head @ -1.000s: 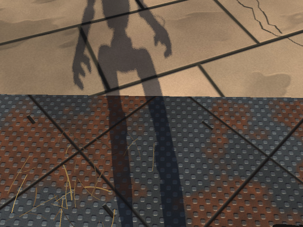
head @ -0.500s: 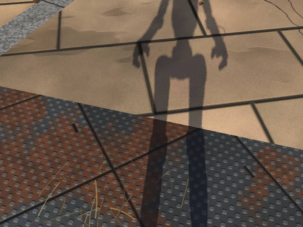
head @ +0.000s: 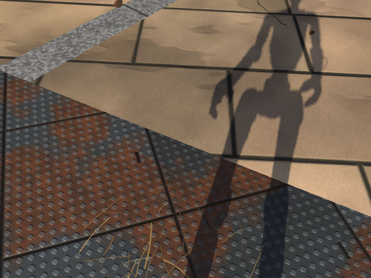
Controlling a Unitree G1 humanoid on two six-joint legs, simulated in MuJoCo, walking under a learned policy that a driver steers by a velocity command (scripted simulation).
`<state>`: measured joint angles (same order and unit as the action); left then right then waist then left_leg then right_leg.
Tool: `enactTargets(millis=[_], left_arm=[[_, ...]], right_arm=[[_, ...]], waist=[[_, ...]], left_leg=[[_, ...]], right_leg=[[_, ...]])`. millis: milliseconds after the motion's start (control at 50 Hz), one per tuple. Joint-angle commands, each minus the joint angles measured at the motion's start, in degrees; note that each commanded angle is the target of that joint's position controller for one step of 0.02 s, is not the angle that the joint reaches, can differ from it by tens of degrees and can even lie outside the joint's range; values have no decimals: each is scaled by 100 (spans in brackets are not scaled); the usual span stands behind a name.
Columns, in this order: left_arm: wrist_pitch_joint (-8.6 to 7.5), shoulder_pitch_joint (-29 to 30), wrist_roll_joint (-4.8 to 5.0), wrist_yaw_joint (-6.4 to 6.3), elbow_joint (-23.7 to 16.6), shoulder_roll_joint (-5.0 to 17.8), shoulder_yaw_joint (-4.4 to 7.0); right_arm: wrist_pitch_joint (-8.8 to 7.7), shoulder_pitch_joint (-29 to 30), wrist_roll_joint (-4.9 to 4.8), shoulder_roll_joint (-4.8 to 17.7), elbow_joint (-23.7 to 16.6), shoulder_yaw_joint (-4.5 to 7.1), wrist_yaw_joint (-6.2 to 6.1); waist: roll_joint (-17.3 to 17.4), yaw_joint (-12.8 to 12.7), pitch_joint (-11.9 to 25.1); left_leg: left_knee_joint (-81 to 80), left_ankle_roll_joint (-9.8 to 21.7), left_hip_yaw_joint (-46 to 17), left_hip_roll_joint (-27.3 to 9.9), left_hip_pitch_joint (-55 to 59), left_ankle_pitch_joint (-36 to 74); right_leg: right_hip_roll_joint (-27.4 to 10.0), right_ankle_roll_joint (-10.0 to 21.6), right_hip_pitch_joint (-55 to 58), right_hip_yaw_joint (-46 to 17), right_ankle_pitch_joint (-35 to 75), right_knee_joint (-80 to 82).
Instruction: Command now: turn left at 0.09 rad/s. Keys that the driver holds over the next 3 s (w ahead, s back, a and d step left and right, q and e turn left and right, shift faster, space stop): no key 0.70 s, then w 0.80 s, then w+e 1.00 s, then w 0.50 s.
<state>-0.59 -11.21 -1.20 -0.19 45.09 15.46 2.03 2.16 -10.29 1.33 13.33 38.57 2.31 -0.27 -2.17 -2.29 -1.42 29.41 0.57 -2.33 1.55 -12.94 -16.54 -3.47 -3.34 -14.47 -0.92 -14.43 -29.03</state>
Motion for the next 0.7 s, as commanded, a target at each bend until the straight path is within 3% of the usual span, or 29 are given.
enactTargets(millis=[20,260,700], left_arm=[[-42,154,-9,-54,-309,684,149],[-68,-120,51,-138,240,614,143],[25,-308,104,-258,1078,504,133]], right_arm=[[-215,208,21,763,-343,157,19],[-253,53,-52,586,0,98,-27],[-246,-291,-119,563,1149,96,-130]], waist=[[970,76,165],[352,100,208],[247,120,27]], left_leg=[[-871,352,-835,-738,-73,528],[-637,326,-605,-513,121,1238],[-555,153,-222,-256,125,1330]], right_leg=[[-26,-22,99,20,457,191],[-70,-87,330,41,825,334],[23,21,422,130,887,401]])
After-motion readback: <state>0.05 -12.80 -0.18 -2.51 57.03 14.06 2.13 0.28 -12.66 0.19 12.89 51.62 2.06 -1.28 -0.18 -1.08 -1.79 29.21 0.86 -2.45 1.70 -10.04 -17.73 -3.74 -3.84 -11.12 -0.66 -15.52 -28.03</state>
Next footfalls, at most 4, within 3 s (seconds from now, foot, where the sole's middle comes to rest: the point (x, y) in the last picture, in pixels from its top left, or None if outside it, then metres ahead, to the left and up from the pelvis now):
1.40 left None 0.45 0.09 -0.77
1.96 right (237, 220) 0.73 -0.17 -0.77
2.46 left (214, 152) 1.07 -0.08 -0.77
2.96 right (292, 146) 1.14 -0.45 -0.77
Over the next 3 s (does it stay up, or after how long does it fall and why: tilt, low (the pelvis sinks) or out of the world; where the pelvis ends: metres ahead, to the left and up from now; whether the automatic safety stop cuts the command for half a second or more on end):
stays up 1.09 -0.29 -0.01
